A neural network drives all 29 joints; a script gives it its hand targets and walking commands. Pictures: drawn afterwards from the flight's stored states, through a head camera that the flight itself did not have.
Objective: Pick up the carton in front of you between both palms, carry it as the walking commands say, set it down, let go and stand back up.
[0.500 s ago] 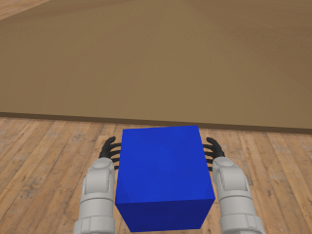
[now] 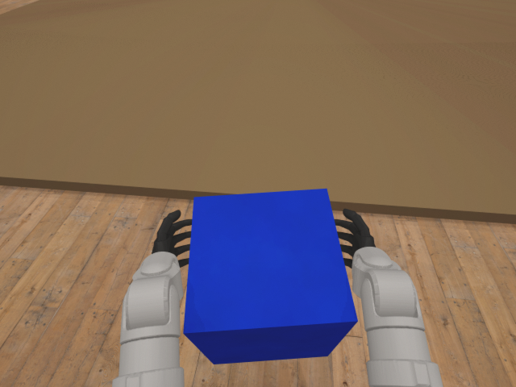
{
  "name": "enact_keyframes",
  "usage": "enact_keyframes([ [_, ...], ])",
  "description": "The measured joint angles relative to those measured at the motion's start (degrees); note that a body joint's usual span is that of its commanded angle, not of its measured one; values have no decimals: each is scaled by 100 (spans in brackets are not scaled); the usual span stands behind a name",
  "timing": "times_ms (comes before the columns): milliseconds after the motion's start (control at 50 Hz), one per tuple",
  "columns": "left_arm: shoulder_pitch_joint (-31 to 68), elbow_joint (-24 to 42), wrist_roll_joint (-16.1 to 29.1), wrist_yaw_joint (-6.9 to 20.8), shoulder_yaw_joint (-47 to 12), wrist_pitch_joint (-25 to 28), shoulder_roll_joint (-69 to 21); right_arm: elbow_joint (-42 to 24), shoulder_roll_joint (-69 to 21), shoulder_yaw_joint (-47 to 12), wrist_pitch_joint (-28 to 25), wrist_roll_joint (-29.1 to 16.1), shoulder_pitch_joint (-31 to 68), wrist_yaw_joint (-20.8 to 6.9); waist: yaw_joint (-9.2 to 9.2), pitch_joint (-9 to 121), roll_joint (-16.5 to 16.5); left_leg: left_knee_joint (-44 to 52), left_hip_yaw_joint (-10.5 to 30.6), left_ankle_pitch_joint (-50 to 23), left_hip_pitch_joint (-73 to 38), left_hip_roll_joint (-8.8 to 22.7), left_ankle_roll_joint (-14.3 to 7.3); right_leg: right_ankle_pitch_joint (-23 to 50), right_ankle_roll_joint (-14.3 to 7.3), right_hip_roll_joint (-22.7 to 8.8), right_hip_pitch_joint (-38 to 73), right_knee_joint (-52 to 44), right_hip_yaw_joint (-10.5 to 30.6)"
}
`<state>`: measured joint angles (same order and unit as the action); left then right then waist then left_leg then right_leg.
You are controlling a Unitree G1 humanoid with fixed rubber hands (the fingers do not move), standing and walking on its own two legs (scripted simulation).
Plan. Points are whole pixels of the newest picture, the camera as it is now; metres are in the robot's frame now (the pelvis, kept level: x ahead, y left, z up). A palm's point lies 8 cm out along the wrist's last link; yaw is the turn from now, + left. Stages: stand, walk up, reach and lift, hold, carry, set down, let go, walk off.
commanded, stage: carry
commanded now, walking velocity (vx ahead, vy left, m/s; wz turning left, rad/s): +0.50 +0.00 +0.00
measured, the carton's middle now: (266, 283) +0.30 +0.00 +0.00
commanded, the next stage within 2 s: none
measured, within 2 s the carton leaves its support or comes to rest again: neither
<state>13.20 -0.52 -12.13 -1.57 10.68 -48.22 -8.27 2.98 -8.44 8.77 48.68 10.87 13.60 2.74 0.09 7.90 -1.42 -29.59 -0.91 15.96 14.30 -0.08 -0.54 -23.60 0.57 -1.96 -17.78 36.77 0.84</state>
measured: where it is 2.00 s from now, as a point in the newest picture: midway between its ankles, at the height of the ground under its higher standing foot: (246, 206)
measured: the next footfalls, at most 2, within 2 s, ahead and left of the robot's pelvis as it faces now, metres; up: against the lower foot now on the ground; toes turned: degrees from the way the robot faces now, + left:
right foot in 0.16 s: +0.12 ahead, -0.11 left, +0.00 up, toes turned -9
left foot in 0.50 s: +0.39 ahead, +0.13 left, +0.00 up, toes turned +12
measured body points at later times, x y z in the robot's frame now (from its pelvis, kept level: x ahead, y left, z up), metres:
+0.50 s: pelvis +0.25 +0.03 -0.01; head +0.22 +0.04 +0.44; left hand +0.48 +0.20 +0.08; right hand +0.49 -0.11 +0.08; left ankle +0.35 +0.12 -0.74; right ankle +0.09 -0.10 -0.73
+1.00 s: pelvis +0.57 +0.02 -0.02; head +0.54 +0.02 +0.43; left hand +0.80 +0.18 +0.07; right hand +0.80 -0.13 +0.06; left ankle +0.35 +0.11 -0.73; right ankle +0.69 -0.07 -0.74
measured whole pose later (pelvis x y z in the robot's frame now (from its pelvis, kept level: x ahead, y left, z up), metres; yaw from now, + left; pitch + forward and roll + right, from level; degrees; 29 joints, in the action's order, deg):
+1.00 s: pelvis +0.57 +0.02 -0.02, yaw +1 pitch +3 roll -1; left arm -4.8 31.3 -0.6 -8.3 2.5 -64.9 -7.8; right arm -30.6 -7.7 2.2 66.6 -0.5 -4.5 10.1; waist 0.6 7.9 2.0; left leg -25.2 -11.3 30.0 -4.4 4.9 1.6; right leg -5.1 -3.3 -2.4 -28.3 29.5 -14.7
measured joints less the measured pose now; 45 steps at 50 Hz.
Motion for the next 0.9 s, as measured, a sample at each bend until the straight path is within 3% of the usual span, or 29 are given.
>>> enact_keyframes([
  [80, -208, 777, 320, -118, -141, -449, 38, -788, 44, -234, 450, -167, -214, 107, -52, 109, 196, 419, -14, 92, -180, 169, -13, -189, -35, 49, -433, 248, -530],
  [160, -338, 1513, 525, -205, -342, -867, 54, -1724, 79, -328, 927, -350, -468, 208, -10, 143, 300, 396, 24, 336, -326, 284, 84, 594, -32, 185, -192, -1019, -1023],
  [200, -412, 1715, 583, -298, -533, -1034, 57, -2117, 104, -301, 1147, -458, -654, 279, 43, 217, 362, -388, -20, 750, -86, 366, 63, 1253, -226, 208, -72, -1127, -1171],
  [260, -715, 1903, 703, -405, -741, -1370, 86, -2448, 121, -307, 1515, -682, -1045, 441, 71, 345, 194, -1995, -294, 1251, 715, 328, -4, 789, -296, 85, 99, -989, -1217],
  [300, -1049, 2185, 798, -523, -813, -1578, 97, -2594, 118, -408, 1705, -800, -1259, 542, 35, 366, 77, -2334, -482, 1170, 1175, 339, 16, 718, -227, 15, 370, -1252, -1184],
  [440, -1640, 3003, 1166, -828, -857, -1762, 66, -3144, 84, -540, 1787, -1094, -1700, 694, -245, 156, -57, -610, -854, -275, 1710, 414, 64, 339, 67, -153, 1449, -1801, -1102],
  [500, -1648, 3148, 1293, -930, -828, -1775, 69, -3221, 83, -547, 1743, -1151, -1701, 837, -282, 94, -71, -84, -1169, -747, 1374, 325, -102, -343, 248, -348, 1655, -1108, -1023],
  [520, -1618, 3131, 1329, -956, -765, -1770, 76, -3124, 87, -578, 1693, -1155, -1650, 877, -249, 90, -130, -318, -1256, -827, 1371, 286, -263, -489, 230, -499, 1464, -466, -979],
  [560, -1550, 3007, 1390, -992, -651, -1791, 82, -2895, 98, -605, 1647, -1167, -1558, 928, -141, 60, -94, -614, -1328, -412, 1297, 274, -460, -478, 119, -484, 697, 1272, -625],
  [600, -1525, 2911, 1413, -975, -626, -1820, 83, -2851, 91, -593, 1666, -1218, -1604, 907, -33, 18, -13, -403, -1356, -232, 1025, 256, -459, -260, -25, -391, -114, 2529, -477],
  [640, -1546, 2857, 1391, -892, -658, -1793, 81, -2961, 74, -589, 1691, -1252, -1738, 824, 75, 9, 45, 5, -1358, -265, 685, 218, -405, 162, -115, -386, -755, 2872, -505],
  [760, -1748, 3031, 1114, -702, -834, -1575, 55, -3310, 60, -644, 1687, -1167, -1905, 788, 287, 73, 183, 1162, -1251, -270, -404, 191, -301, 1190, -76, -407, -1658, 1394, -726],
  [900, -1857, 3192, 1014, -713, -802, -1603, 43, -3276, 75, -725, 1732, -1142, -1812, 756, 178, 147, 132, 1601, -1150, 321, -1547, 192, -23, 1942, -114, -318, -1649, -307, -1097],
])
